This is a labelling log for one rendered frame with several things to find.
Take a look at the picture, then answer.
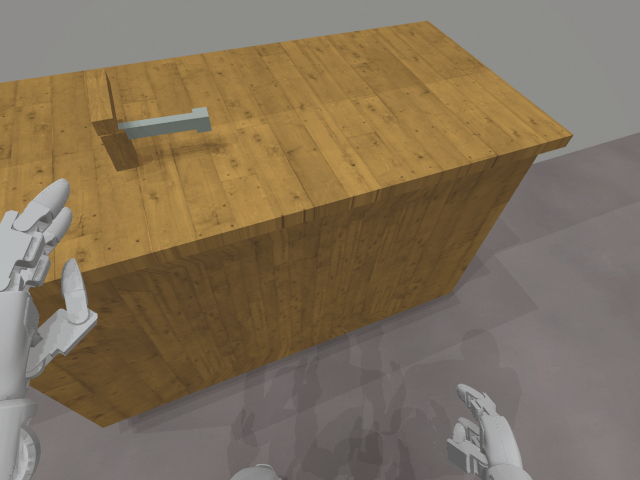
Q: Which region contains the counter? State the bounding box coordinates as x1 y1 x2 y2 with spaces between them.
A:
0 21 573 428

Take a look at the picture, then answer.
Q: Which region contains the tap lever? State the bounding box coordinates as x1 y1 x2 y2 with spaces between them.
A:
117 107 212 140

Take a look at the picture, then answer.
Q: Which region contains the left robot hand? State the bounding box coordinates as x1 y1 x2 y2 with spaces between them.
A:
0 178 98 400

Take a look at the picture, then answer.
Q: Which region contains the right robot hand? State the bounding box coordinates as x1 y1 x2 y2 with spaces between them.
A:
447 384 523 480

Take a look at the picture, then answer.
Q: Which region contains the left robot forearm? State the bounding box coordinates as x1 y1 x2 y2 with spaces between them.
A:
0 398 41 480

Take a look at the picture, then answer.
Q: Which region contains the robot left shin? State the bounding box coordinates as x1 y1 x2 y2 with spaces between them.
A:
255 464 275 473

